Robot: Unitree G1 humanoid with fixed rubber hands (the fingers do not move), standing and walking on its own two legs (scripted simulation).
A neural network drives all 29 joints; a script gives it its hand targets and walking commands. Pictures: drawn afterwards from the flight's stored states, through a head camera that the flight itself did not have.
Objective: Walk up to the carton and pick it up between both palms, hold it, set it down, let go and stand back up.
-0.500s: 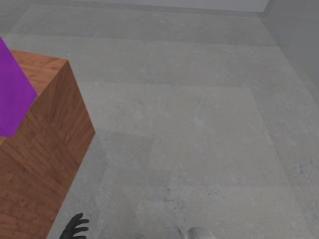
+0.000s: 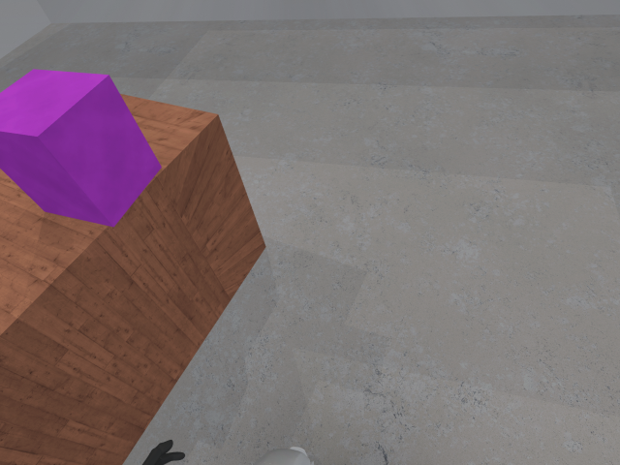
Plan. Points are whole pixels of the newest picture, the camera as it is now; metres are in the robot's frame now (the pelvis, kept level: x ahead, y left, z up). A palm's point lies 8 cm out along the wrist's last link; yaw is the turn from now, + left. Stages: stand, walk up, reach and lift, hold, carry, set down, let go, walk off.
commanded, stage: walk up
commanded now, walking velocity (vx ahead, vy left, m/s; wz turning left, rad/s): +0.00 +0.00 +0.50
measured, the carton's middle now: (74, 149) +0.73 +0.55 +0.00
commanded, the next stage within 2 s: none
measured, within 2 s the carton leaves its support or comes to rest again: neither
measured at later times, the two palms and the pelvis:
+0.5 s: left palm out of the picture -0.08 +0.25 -0.15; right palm (487, 460) +0.15 -0.20 -0.13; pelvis -0.03 +0.00 -0.01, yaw +18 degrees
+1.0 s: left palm out of the picture -0.09 +0.34 -0.14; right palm out of the picture +0.06 -0.16 -0.11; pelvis -0.07 +0.06 +0.00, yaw +29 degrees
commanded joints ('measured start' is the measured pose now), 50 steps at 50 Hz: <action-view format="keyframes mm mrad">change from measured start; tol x16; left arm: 1 -51 152 26 -100 -14 -28 16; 16 218 181 43 -44 19 -45 -2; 50 -103 158 54 -115 -6 39 -17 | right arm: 1 80 -49 -13 -19 2 4 40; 20 -151 -11 34 -108 10 25 46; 29 68 -232 -31 -37 20 -17 -7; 50 137 -107 15 -45 18 -60 -16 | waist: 1 -30 -179 17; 23 52 -223 -90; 29 -65 403 -67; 35 38 64 -33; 50 -10 72 -119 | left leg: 1 -142 63 -52 273 101 -14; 9 -143 138 54 324 214 -90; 22 77 201 174 -145 -22 -27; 25 305 197 181 -454 320 -2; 27 476 542 -308 -555 756 86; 30 243 539 -358 -629 466 255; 33 337 383 -65 -505 970 63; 37 394 336 -116 -493 1030 -11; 50 516 391 -372 -541 728 111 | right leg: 1 81 -203 111 -238 436 129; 16 275 -338 27 -176 555 -102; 23 117 -371 -52 -91 516 -101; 25 20 -326 -138 65 376 -9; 27 -381 -85 -212 485 -341 107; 42 -377 -72 41 618 80 147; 50 -416 -71 111 493 -37 147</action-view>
